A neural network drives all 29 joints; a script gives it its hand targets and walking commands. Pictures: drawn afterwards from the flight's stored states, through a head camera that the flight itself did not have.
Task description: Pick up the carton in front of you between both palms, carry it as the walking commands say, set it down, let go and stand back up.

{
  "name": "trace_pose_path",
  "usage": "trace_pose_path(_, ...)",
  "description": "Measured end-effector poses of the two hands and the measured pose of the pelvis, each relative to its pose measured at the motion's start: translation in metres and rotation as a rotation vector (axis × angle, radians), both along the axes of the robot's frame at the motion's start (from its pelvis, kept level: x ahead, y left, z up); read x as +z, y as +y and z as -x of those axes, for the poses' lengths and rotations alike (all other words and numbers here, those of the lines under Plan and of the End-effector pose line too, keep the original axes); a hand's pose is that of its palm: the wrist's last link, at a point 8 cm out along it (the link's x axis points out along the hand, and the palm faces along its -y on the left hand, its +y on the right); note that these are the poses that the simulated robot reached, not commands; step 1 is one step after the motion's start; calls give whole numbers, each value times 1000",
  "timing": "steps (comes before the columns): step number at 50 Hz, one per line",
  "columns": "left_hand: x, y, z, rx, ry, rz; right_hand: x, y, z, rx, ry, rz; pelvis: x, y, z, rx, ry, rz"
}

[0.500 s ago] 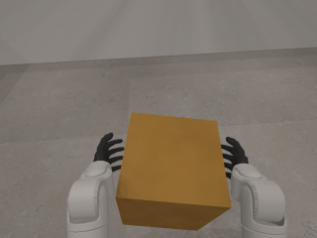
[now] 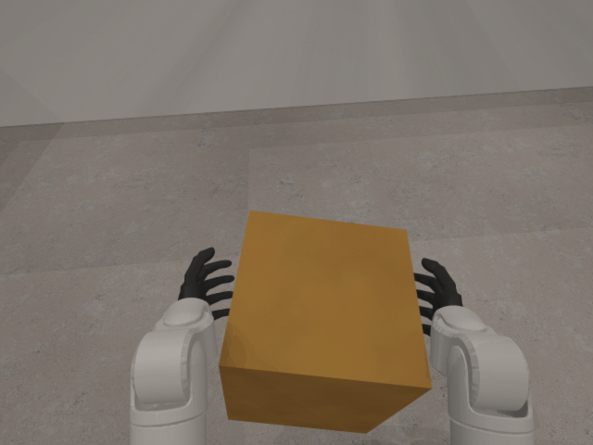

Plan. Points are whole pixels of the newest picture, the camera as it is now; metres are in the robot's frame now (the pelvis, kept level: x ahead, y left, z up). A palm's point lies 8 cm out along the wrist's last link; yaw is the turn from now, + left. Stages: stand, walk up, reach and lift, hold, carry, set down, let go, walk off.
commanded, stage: carry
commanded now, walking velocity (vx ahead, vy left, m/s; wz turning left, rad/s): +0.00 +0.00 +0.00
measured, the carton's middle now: (312, 330) +0.29 +0.01 +0.00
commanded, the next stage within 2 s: hold in 1.90 s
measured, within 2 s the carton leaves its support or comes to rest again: neither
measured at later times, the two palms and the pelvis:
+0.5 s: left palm (196, 318) +0.28 +0.17 +0.04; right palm (415, 314) +0.29 -0.12 +0.05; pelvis +0.00 +0.02 +0.00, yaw -1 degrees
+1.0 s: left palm (196, 325) +0.27 +0.16 +0.05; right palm (423, 325) +0.27 -0.13 +0.05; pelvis -0.02 +0.02 +0.00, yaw -1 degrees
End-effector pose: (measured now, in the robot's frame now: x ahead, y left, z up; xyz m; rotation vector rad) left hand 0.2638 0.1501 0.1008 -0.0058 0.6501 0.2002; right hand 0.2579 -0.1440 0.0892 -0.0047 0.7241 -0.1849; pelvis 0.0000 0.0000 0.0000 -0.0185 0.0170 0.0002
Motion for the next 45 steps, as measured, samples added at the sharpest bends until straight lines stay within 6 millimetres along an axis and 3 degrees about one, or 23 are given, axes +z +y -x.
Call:
trace_pose_path(4, -9, 3, -2, -23, 30, -2, -2, 3, 0, -2, 26, 37, 2, 6, -6, -7, -6, -16)
trace_pose_path(11, -24, 12, -15, -36, 45, -27, -11, 13, -18, 20, 21, 67, 4, 14, -8, -9, 3, -15)
trace_pose_path(19, -41, 15, -20, -66, 44, -26, -21, 22, -26, 48, -17, 47, 3, 21, -4, -16, 13, -14)
trace_pose_path(30, -65, 16, -21, -99, 52, -29, -45, 20, -27, 57, -33, 46, 2, 25, 9, -20, 0, -22)
trace_pose_path(45, -53, 14, -10, -91, 7, -29, -36, 16, -16, 46, -86, 32, 4, 22, 22, -19, 5, -23)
